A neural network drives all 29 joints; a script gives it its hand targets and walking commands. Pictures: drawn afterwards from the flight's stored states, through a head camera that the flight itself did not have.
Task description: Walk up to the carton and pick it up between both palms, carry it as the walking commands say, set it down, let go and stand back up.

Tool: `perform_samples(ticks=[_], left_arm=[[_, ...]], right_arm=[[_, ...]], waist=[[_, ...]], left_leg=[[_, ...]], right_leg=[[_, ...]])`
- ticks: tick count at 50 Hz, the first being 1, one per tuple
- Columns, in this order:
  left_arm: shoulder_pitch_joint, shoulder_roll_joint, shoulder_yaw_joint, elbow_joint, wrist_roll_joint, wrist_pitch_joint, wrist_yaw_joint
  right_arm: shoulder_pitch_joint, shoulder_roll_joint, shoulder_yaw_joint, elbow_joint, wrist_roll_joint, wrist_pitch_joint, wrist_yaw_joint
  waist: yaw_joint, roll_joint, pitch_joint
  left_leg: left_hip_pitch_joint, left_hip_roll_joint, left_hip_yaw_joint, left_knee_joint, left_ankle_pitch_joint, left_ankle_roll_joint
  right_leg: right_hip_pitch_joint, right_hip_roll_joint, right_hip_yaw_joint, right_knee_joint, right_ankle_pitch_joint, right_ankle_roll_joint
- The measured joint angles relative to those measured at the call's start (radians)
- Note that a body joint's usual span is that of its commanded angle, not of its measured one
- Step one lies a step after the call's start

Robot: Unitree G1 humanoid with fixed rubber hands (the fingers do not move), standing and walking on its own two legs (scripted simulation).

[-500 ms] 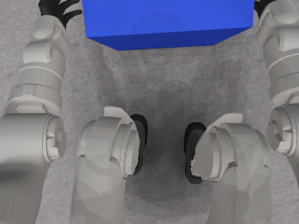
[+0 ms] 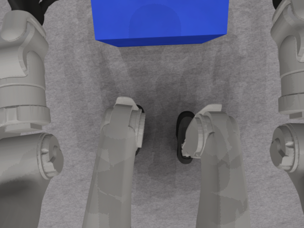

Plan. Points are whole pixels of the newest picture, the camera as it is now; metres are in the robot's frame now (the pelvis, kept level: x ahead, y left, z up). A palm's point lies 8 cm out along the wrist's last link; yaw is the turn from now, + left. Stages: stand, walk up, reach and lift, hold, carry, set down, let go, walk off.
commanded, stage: set down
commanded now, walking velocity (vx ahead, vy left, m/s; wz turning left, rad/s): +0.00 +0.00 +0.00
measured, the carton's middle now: out of the picture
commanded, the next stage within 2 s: let go in 0.84 s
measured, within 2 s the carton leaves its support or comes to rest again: neither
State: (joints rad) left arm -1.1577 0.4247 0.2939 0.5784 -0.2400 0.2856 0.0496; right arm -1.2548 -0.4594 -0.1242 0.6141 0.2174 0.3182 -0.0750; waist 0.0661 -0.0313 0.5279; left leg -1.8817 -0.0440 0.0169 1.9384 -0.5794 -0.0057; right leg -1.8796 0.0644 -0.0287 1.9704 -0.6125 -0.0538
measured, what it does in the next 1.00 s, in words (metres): rises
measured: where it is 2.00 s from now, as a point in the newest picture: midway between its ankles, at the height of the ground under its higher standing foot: (158, 142)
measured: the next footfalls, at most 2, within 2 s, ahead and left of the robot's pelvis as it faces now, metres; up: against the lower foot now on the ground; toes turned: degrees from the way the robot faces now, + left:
none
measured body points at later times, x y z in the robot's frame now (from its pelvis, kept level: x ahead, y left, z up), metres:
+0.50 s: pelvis +0.00 +0.02 +0.11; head +0.37 +0.02 +0.35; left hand +0.53 +0.27 -0.02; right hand +0.57 -0.20 -0.03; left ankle +0.11 +0.11 -0.43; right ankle +0.10 -0.09 -0.43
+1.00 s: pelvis +0.05 +0.00 +0.20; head +0.35 +0.00 +0.54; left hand +0.52 +0.27 +0.10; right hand +0.56 -0.19 +0.09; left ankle +0.11 +0.12 -0.43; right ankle +0.10 -0.09 -0.43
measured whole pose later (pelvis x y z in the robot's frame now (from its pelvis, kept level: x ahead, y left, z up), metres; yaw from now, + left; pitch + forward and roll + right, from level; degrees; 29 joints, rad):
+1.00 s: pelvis +0.05 +0.00 +0.20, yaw +1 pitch +41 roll +1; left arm -0.91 0.34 0.30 0.77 -0.08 0.20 -0.06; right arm -1.01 -0.31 -0.21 0.82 0.00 0.23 -0.01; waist 0.04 0.01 -0.02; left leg -1.45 -0.06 -0.02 1.06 -0.33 0.00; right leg -1.44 0.06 0.03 1.10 -0.37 -0.03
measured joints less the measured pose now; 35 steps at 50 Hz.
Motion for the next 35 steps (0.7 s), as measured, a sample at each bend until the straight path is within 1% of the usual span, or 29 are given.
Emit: perform_samples(ticks=[3, 7, 9, 11, 13, 16, 18, 21, 24, 27, 30, 31, 32, 33, 35], left_arm=[[0.005, 0.012, -0.008, -0.053, 0.002, 0.029, -0.004], [-0.015, 0.032, -0.03, -0.138, -0.008, 0.099, 0.004], [-0.049, 0.046, -0.054, -0.145, -0.018, 0.134, 0.011], [-0.103, 0.06, -0.08, -0.106, -0.024, 0.165, 0.014], [-0.163, 0.068, -0.102, -0.033, -0.027, 0.182, 0.016], [-0.209, 0.055, -0.107, 0.063, -0.015, 0.181, 0.02], [-0.201, 0.037, -0.089, 0.08, -0.009, 0.166, 0.027], [-0.156, 0.02, -0.064, 0.025, -0.013, 0.145, 0.043], [-0.095, 0.017, -0.06, -0.027, -0.021, 0.14, 0.054], [-0.024, 0.015, -0.056, -0.124, -0.03, 0.159, 0.061], [0.039, 0.015, -0.058, -0.213, -0.04, 0.172, 0.056], [0.053, 0.015, -0.058, -0.226, -0.042, 0.173, 0.051], [0.064, 0.013, -0.057, -0.23, -0.043, 0.173, 0.045], [0.073, 0.011, -0.055, -0.229, -0.039, 0.17, 0.039], [0.088, 0.002, -0.048, -0.215, -0.031, 0.161, 0.025]], right_arm=[[-0.005, 0.003, -0.009, -0.027, -0.002, 0.027, -0.008], [-0.015, -0.003, -0.022, -0.088, -0.003, 0.087, -0.018], [-0.034, -0.015, -0.027, -0.087, 0.001, 0.115, -0.018], [-0.07, -0.031, -0.032, -0.045, 0.007, 0.138, -0.013], [-0.113, -0.051, -0.035, 0.027, 0.01, 0.147, 0.001], [-0.143, -0.073, -0.049, 0.116, 0.004, 0.136, 0.033], [-0.133, -0.085, -0.059, 0.129, 0.004, 0.12, 0.052], [-0.099, -0.102, -0.061, 0.075, 0.01, 0.1, 0.071], [-0.057, -0.113, -0.046, 0.032, 0.005, 0.097, 0.078], [-0.006, -0.124, -0.025, -0.053, 0.012, 0.116, 0.076], [0.036, -0.129, -0.004, -0.125, 0.022, 0.127, 0.073], [0.045, -0.126, 0.001, -0.135, 0.022, 0.126, 0.073], [0.051, -0.119, 0.003, -0.138, 0.021, 0.125, 0.073], [0.057, -0.11, 0.003, -0.137, 0.019, 0.122, 0.073], [0.07, -0.088, -0.001, -0.126, 0.015, 0.112, 0.075]], waist=[[0.002, -0.003, -0.003], [0.0, 0.006, -0.003], [-0.001, 0.013, -0.003], [-0.002, 0.02, -0.005], [-0.002, 0.028, -0.007], [0.001, 0.04, -0.027], [0.005, 0.047, -0.03], [0.007, 0.052, 0.0], [0.003, 0.049, -0.004], [0.001, 0.039, -0.003], [-0.003, 0.033, -0.003], [-0.004, 0.03, -0.004], [-0.005, 0.028, -0.005], [-0.006, 0.025, -0.005], [-0.006, 0.019, -0.006]], left_leg=[[0.004, -0.004, -0.009, -0.044, 0.031, -0.001], [0.025, -0.01, -0.022, -0.087, 0.066, 0.003], [0.047, -0.013, -0.025, -0.114, 0.082, 0.007], [0.072, -0.015, -0.027, -0.147, 0.098, 0.012], [0.101, -0.015, -0.025, -0.187, 0.113, 0.017], [0.135, -0.014, -0.019, -0.253, 0.131, 0.024], [0.167, -0.012, -0.015, -0.297, 0.138, 0.029], [0.236, -0.009, -0.007, -0.361, 0.14, 0.032], [0.281, -0.009, -0.003, -0.412, 0.139, 0.033], [0.336, -0.008, -0.003, -0.458, 0.133, 0.03], [0.402, -0.008, -0.009, -0.506, 0.13, 0.026], [0.427, -0.008, -0.012, -0.525, 0.13, 0.024], [0.452, -0.009, -0.015, -0.546, 0.133, 0.021], [0.478, -0.009, -0.018, -0.569, 0.137, 0.017], [0.532, -0.009, -0.024, -0.621, 0.148, 0.016]], right_leg=[[0.009, -0.003, -0.004, -0.049, 0.032, 0.002], [0.04, -0.008, -0.012, -0.1, 0.063, 0.009], [0.066, -0.01, -0.012, -0.13, 0.077, 0.014], [0.095, -0.012, -0.01, -0.166, 0.092, 0.02], [0.124, -0.012, -0.005, -0.207, 0.107, 0.026], [0.157, -0.011, 0.007, -0.274, 0.127, 0.036], [0.187, -0.008, 0.017, -0.318, 0.135, 0.041], [0.251, -0.004, 0.031, -0.378, 0.141, 0.044], [0.292, -0.003, 0.04, -0.425, 0.14, 0.044], [0.344, 0.0, 0.046, -0.469, 0.136, 0.041], [0.409, 0.002, 0.046, -0.518, 0.134, 0.036], [0.433, 0.003, 0.046, -0.537, 0.135, 0.034], [0.458, 0.004, 0.048, -0.558, 0.15, 0.047], [0.484, 0.005, 0.048, -0.58, 0.154, 0.047], [0.537, 0.008, 0.049, -0.631, 0.156, 0.032]])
